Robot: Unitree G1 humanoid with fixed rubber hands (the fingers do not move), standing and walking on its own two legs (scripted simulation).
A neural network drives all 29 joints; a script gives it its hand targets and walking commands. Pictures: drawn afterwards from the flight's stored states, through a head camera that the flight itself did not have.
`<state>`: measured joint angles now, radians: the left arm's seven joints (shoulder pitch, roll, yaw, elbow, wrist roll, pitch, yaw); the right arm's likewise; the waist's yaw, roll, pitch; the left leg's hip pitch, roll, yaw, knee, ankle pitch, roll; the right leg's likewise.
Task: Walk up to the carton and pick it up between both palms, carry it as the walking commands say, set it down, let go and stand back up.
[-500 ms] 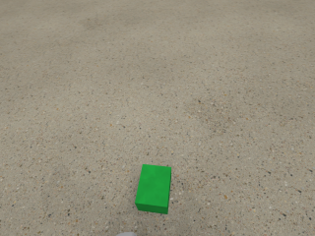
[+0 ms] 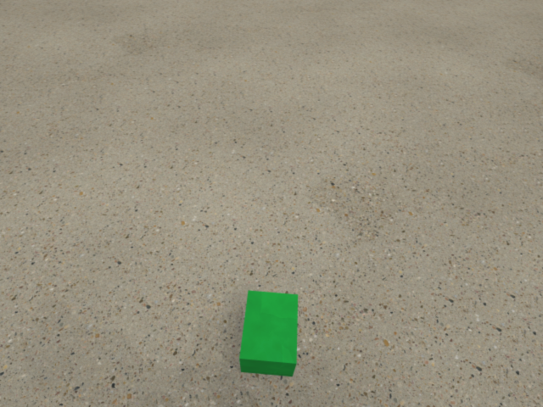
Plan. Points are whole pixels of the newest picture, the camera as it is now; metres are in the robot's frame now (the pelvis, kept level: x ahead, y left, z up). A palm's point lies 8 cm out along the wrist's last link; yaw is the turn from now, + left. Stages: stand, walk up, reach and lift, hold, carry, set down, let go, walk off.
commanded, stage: walk up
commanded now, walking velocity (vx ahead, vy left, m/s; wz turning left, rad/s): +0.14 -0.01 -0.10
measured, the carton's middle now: (269, 332) +0.48 +0.00 -0.70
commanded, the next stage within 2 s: stand in 1.54 s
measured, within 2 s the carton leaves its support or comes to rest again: neither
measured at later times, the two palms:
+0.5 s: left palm out of the picture +0.08 +0.23 -0.13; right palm out of the picture +0.04 -0.26 -0.15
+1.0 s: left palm out of the picture +0.10 +0.25 -0.14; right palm out of the picture +0.12 -0.24 -0.13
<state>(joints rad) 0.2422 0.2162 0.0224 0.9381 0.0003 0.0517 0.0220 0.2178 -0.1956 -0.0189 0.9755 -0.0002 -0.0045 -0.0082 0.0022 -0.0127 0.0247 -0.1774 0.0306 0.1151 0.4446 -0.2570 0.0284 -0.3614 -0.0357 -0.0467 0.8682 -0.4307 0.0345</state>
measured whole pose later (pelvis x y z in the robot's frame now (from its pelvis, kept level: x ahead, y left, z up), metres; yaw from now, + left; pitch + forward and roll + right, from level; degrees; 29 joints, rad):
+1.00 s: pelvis +0.08 +0.01 +0.00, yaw -2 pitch -1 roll -1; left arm 0.34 0.21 0.04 0.97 0.00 0.04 0.01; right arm 0.27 -0.18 -0.03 0.98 0.00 0.02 -0.02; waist 0.00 -0.01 -0.01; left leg -0.29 0.03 0.08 0.49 -0.19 0.03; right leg -0.22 -0.01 -0.05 0.73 -0.43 0.00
